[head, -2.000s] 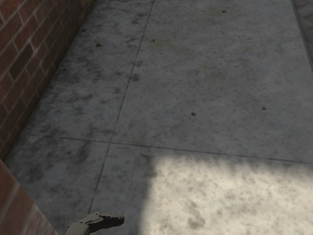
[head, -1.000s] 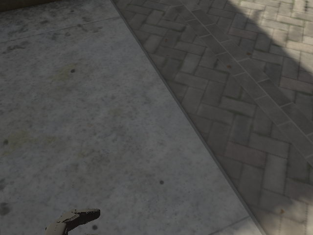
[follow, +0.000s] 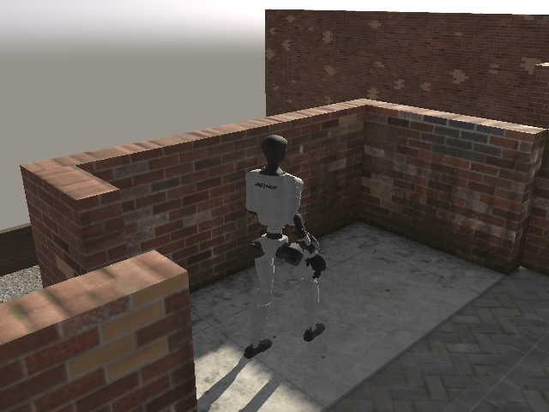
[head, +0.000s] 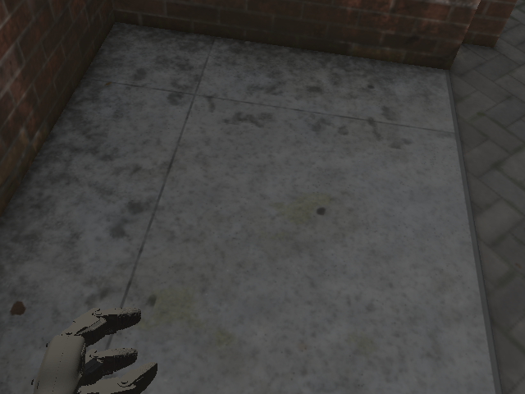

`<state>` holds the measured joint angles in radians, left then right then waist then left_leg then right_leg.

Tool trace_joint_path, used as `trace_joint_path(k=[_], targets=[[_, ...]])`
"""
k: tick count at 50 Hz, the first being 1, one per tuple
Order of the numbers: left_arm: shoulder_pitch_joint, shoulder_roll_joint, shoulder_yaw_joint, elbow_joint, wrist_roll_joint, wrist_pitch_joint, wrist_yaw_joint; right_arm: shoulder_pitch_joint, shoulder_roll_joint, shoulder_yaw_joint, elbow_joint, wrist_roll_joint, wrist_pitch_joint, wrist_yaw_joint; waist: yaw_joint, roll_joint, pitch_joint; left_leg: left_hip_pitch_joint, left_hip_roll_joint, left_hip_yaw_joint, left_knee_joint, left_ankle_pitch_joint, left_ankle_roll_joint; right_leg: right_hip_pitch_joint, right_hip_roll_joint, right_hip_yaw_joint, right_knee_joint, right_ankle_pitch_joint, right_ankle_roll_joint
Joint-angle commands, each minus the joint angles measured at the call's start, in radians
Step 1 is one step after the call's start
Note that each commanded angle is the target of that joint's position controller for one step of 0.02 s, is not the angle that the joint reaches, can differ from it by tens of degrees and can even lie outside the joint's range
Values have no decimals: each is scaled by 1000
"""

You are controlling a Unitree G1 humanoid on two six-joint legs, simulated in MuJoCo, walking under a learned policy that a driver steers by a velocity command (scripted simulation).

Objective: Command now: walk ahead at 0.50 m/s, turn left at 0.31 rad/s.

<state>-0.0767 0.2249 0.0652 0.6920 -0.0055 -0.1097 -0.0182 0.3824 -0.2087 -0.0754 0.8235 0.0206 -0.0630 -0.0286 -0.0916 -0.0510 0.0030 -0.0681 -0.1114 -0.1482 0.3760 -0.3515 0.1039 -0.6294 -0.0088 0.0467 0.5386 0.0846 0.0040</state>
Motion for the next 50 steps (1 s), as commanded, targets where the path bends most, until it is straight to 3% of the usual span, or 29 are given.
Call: trace_joint_path(k=[1, 3, 4, 5, 6, 7, 8, 9, 10, 11, 13, 17, 20, 22, 25, 26, 27, 28, 29, 30, 31, 32, 34, 39, 43, 47, 48, 50], targets=[[-134, 90, 18, -109, -5, -38, -21, 65, -160, -45, -35, -3, 11, -7, -2, 168, 3, 120, 297, -188, 16, 547, 96, -26, 12, -25, -53, -110, -40], [9, 128, 38, -77, 0, -48, -15, 20, -170, -48, -56, 1, 16, -3, 76, 182, -68, 90, 253, -157, 145, 851, 72, 218, 61, -71, -102, -129, -89], [175, 162, 53, -45, 14, -50, -11, -32, -159, -42, -83, -5, 11, 6, 160, 170, -178, -20, 212, -128, 319, 877, 45, 481, -6, -5, -58, -61, -149], [372, 223, 66, -19, 22, -42, -6, -21, -116, -26, -106, -32, 1, 9, 213, 30, -333, -229, 121, -61, 622, 531, 9, 797, -181, 207, -6, 10, -233], [442, 240, 72, 34, 10, -33, -17, 146, -63, -9, -84, -2, -11, 17, 147, -295, -427, -562, -14, -34, 926, -217, -59, 1053, -377, 666, -134, -192, -403], [421, 157, 52, 28, -19, -19, -12, 89, -140, -18, -79, 5, -20, 21, 174, -176, -317, -697, 53, -59, 1014, -209, -59, 1003, -341, 717, -206, -421, -368], [335, 119, 39, 14, -21, -7, -4, -52, -170, -24, -115, 5, -27, 25, 177, -72, -152, -746, 98, -14, 1001, -101, -64, 846, -296, 572, -233, -415, -323], [282, 118, 30, 1, -9, 0, -4, -132, -156, -21, -138, -10, -34, 21, 149, 33, -71, -715, 133, 22, 951, -30, -68, 687, -256, 480, -259, -299, -302], [260, 117, 28, -2, -3, 1, -5, -156, -147, -24, -153, -31, -40, 16, 121, 65, -43, -675, 159, 36, 884, 9, -77, 589, -223, 428, -276, -178, -291], [258, 111, 22, -2, 5, 0, -4, -142, -131, -24, -162, -36, -41, 15, 91, 43, -50, -623, 179, 40, 835, 24, -86, 534, -192, 386, -289, -98, -286], [272, 105, 21, 9, -3, 0, -1, -131, -101, -17, -172, -36, -37, 12, 69, -2, -64, -592, 192, 62, 723, 15, -110, 489, -160, 331, -304, -13, -291], [311, 174, 44, 24, -17, 18, 23, -272, -58, 9, -212, -39, -35, 12, 97, -15, -47, -492, 166, 109, 426, 172, -148, 353, -106, 225, -319, -11, -262], [375, 185, 48, 36, -27, 32, 26, -364, -73, 10, -229, -23, -40, 21, 138, -27, -43, -410, 124, 105, 271, 320, -160, 335, -96, 232, -293, -80, -241], [411, 182, 48, 39, -31, 41, 26, -407, -95, 4, -248, -13, -47, 28, 151, -33, -43, -384, 105, 92, 200, 308, -154, 371, -109, 280, -251, -143, -231], [410, 174, 48, 26, -31, 52, 30, -353, -132, -18, -245, -7, -62, 33, 99, -51, -67, -230, 92, 92, 80, 270, -118, 385, -100, 349, -150, -232, -190], [399, 151, 42, 14, -26, 50, 30, -278, -154, -31, -231, -12, -65, 29, 58, -53, -98, -104, 120, 82, 60, 258, -91, 344, -65, 334, -70, -218, -159], [370, 96, 25, -12, -14, 43, 28, -127, -209, -49, -216, -29, -67, 19, -13, 18, -198, 115, 271, -48, 69, 230, -26, 230, -8, 257, 167, -280, -113], [460, 37, 7, -39, -22, 30, 32, -31, -291, -65, -200, -48, -54, 13, 6, 282, -295, 382, 501, -395, 12, 162, 113, -56, 105, 106, 462, -614, -57], [490, 116, 18, -39, -39, 26, 33, 4, -259, -63, -178, -32, -48, 19, 8, 365, -296, 382, 571, -628, -42, -59, 183, -216, 41, 92, 658, -687, -36], [439, 169, 33, -34, -36, 34, 33, -34, -181, -42, -190, -25, -46, 17, -5, 247, -190, 296, 523, -514, -58, -114, 154, -258, -4, 104, 741, -590, -26], [375, 170, 36, -42, -23, 42, 31, -80, -147, -29, -193, -27, -40, 17, 4, 178, -109, 185, 467, -365, -72, -46, 115, -243, -31, 77, 749, -508, -21], [346, 156, 38, -52, -15, 48, 29, -129, -129, -21, -190, -34, -36, 20, 30, 154, -61, 87, 422, -273, -101, 34, 94, -215, -52, 70, 722, -451, -20], [337, 126, 38, -63, -19, 63, 21, -172, -109, -13, -177, -37, -39, 25, 71, 170, -5, -48, 376, -134, -156, 171, 73, -142, -84, 66, 674, -399, -16], [262, 90, 23, -88, -13, 79, 11, -147, -163, -33, -118, -34, -49, 19, 77, 127, 0, -52, 376, 55, -201, 366, 83, -147, -99, 54, 511, -234, 13], [138, 80, 10, -116, -14, 75, -12, -117, -205, -43, -87, -24, -40, 13, 36, 119, 24, -29, 365, 176, -199, 381, 52, -88, -90, 2, 290, -85, -2], [42, 93, 9, -161, -20, 77, -33, -67, -248, -55, -57, -3, -25, 14, 12, 124, 60, 57, 398, 230, -174, 394, 29, -60, -73, -52, 164, -154, -40], [36, 100, 13, -170, -20, 78, -37, -62, -258, -59, -51, 1, -19, 14, 17, 129, 62, 82, 407, 245, -148, 460, 20, -41, -60, -72, 142, -201, -57], [93, 134, 31, -170, -12, 82, -40, -68, -290, -67, -49, 10, -8, 9, 65, 160, 11, 105, 400, 299, -5, 812, -3, 101, 8, -138, 108, -303, -99]])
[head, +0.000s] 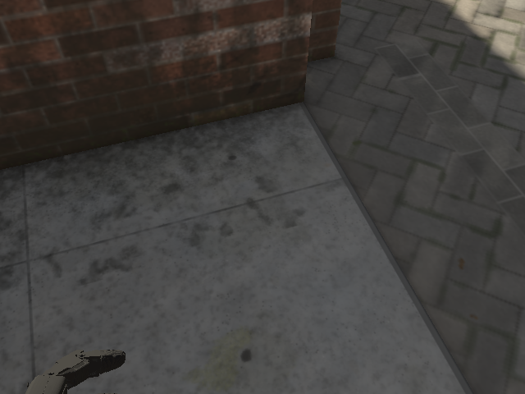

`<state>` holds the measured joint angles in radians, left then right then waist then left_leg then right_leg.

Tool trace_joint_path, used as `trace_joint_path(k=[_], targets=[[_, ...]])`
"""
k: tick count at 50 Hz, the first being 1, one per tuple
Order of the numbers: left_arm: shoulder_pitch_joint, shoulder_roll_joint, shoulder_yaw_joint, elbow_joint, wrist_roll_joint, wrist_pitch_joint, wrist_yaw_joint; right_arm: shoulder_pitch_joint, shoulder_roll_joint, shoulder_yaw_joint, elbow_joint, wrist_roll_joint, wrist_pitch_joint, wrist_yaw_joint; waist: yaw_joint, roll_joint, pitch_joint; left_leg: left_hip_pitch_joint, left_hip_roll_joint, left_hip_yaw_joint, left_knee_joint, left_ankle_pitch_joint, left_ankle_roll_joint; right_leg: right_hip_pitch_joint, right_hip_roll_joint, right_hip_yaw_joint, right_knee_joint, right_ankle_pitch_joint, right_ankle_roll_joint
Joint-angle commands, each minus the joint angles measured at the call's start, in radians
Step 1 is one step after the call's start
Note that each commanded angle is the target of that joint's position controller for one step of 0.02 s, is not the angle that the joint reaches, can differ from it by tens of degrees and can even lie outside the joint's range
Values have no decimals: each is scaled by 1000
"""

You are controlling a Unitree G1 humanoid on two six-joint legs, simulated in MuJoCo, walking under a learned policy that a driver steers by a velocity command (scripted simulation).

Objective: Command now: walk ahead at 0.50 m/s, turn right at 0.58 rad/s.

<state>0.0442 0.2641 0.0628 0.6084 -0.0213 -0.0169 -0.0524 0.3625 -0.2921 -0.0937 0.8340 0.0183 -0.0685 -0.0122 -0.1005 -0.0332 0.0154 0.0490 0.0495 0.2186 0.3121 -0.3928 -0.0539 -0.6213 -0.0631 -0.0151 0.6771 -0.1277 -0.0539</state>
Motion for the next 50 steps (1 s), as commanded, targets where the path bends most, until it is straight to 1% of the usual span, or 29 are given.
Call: trace_joint_path(k=[1, 2, 3, 4, 5, 6, 7, 8, 9, 11, 13, 19, 24, 25, 27, 28, 29, 30, 31, 32, 33, 34, 35, 36, 37, 40, 43, 47, 50], targets=[[97, 125, 55, -55, 4, -10, -4, -57, -212, -49, -61, 16, 5, -11, 149, 134, -67, -34, 212, -27, 226, 993, 134, 267, 114, -109, -96, -58, -72], [276, 189, 90, -6, 1, -5, 9, -38, -184, -37, -66, 8, 6, -17, 226, 101, -160, -183, 171, -3, 465, 938, 99, 556, 136, -76, -121, -6, -111], [368, 299, 113, 8, -7, -2, 30, -13, -82, -2, -112, -39, -4, -14, 211, -130, -237, -566, 74, -3, 841, 243, 39, 880, -114, 335, -137, 23, -219], [360, 320, 98, -25, -5, -19, 25, 2, -55, 24, -154, -28, -43, -2, 179, -236, -421, -809, -72, -229, 1075, -216, 18, 1044, -292, 852, -331, -153, -384], [369, 221, 72, -5, 7, -26, 21, -83, -137, 2, -150, 19, -63, 12, 226, -95, -354, -907, -8, -300, 1110, -125, 31, 1003, -273, 730, -368, -158, -317], [324, 180, 58, 2, 8, -32, 23, -117, -132, 8, -155, 30, -68, 14, 206, -83, -236, -918, 35, -275, 1065, -49, 50, 868, -244, 570, -354, -87, -276], [246, 147, 44, -3, 8, -37, 24, -129, -123, 10, -139, 10, -64, 5, 162, 2, -165, -858, 85, -270, 992, 25, 52, 706, -205, 451, -354, 13, -236], [193, 113, 31, -6, 17, -43, 24, -121, -128, 4, -131, -6, -52, 1, 124, -14, -124, -784, 111, -276, 931, 66, 50, 581, -173, 371, -372, 119, -219], [168, 99, 25, -5, 27, -50, 24, -90, -123, 3, -120, -3, -35, 6, 93, -36, -111, -724, 124, -283, 913, 96, 51, 505, -155, 325, -403, 153, -212], [164, 109, 27, 21, 29, -70, 25, -63, -92, 9, -103, -1, -8, 6, 72, -32, -93, -700, 121, -277, 873, 146, 40, 441, -150, 251, -453, 212, -215], [184, 122, 31, 50, 32, -82, 31, -108, -74, 15, -114, -5, 4, 3, 80, -15, -49, -750, 118, -287, 800, 237, 27, 429, -144, 177, -490, 252, -202], [218, 134, 28, 100, 32, -87, 50, -252, -42, 29, -144, 4, -5, 29, 143, -13, 17, -751, 55, -275, 457, 541, 46, 498, -120, 4, -533, 238, -123], [282, 154, 37, 150, 19, -62, 57, -356, -25, 40, -209, 1, -7, 65, 187, 2, 65, -833, 29, -234, 323, 446, 89, 702, -188, -35, -474, 340, -111], [280, 162, 40, 152, 16, -53, 61, -360, -28, 39, -222, 0, -7, 73, 181, -4, 61, -828, 18, -214, 311, 392, 102, 732, -198, -45, -441, 417, -103], [252, 193, 48, 143, 11, -38, 73, -318, -55, 27, -234, -4, -3, 80, 142, -44, 7, -715, -39, -147, 306, 274, 138, 753, -194, -80, -326, 748, -77], [243, 209, 51, 139, 10, -30, 80, -254, -80, 14, -228, -6, 2, 79, 104, -68, -41, -617, -79, -116, 312, 223, 159, 753, -186, -96, -225, 915, -63], [224, 214, 51, 135, 8, -23, 87, -119, -122, -9, -202, -5, 4, 74, 25, -60, -110, -428, -117, -106, 261, 255, 190, 700, -160, -124, -43, 966, -38], [226, 195, 41, 122, 14, -30, 93, 43, -192, -39, -172, -3, 8, 58, -54, 1, -201, -125, -59, -236, 227, 336, 242, 500, -118, -135, 225, 749, 1], [342, 54, -5, 75, 50, -58, 74, 80, -299, -59, -169, 1, 5, 46, 37, 271, -314, 281, 213, -764, 201, 288, 437, 32, 87, -97, 629, -167, 74], [281, 106, -6, 72, 30, -98, 53, 109, -229, -39, -186, 5, 1, 46, -17, 233, -459, 403, 286, -1067, 44, 182, 508, -125, 145, 119, 784, -435, 75], [190, 155, 8, 41, -11, -121, 40, 74, -182, -27, -186, -5, 1, 40, -37, 167, -329, 330, 253, -915, 23, 173, 443, -210, 77, 151, 774, -359, 55], [141, 143, -1, 22, -9, -132, 41, 12, -156, -19, -199, -2, 1, 35, -4, 69, -225, 178, 212, -794, 17, 225, 402, -197, 31, 137, 683, -281, 44], [115, 139, 2, 18, 15, -133, 47, -51, -134, -11, -211, -2, 3, 35, 40, 9, -138, 19, 176, -710, 2, 331, 378, -152, 2, 119, 588, -248, 50], [126, 150, 11, 17, 29, -122, 51, -90, -108, -1, -226, -12, 3, 31, 77, 21, -107, -89, 147, -650, -24, 412, 370, -80, -21, 119, 535, -223, 57], [146, 149, 14, 20, 31, -107, 52, -124, -104, 3, -238, -20, 4, 29, 104, 48, -77, -166, 138, -615, -40, 526, 370, -40, -26, 106, 509, -217, 72], [177, 104, 1, 37, 39, -76, 64, -133, -126, 1, -217, -22, 0, 14, 129, 56, -57, -300, 101, -458, -32, 883, 348, 24, -17, 55, 350, -162, 119], [109, 67, -16, 37, 40, -72, 65, -116, -137, -1, -188, -11, 15, -1, 95, 104, -91, -339, 20, -336, 4, 901, 276, 126, 26, 21, 115, 77, 128], [21, 85, -10, 25, 29, -78, 46, -66, -122, 9, -150, -9, 35, -9, 45, 128, -109, -247, 54, -389, 52, 737, 244, 163, 55, 46, -71, 233, 103], [40, 116, 7, 27, 44, -88, 36, -84, -110, 14, -141, -14, 39, -7, 71, 130, -104, -178, 90, -457, 156, 700, 223, 191, 59, 57, -166, 178, 50]])
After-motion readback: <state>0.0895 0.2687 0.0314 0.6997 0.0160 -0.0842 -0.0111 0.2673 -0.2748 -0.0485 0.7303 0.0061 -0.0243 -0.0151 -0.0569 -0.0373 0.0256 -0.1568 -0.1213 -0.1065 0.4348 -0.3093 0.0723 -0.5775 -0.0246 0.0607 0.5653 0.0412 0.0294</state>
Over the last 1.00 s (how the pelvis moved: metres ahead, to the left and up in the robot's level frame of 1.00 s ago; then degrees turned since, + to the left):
0.50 -0.07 -0.01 -26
